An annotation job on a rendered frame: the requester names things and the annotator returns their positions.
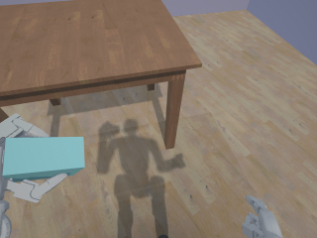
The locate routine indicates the sponge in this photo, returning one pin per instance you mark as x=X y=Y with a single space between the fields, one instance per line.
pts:
x=35 y=158

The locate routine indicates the left robot forearm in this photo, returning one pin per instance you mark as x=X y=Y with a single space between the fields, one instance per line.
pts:
x=5 y=222

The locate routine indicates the table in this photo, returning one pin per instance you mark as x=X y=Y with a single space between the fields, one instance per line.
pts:
x=52 y=50

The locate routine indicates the right robot hand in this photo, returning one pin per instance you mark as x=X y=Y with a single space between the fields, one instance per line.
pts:
x=262 y=226

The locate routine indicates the left robot hand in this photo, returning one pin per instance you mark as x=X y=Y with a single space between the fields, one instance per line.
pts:
x=16 y=127

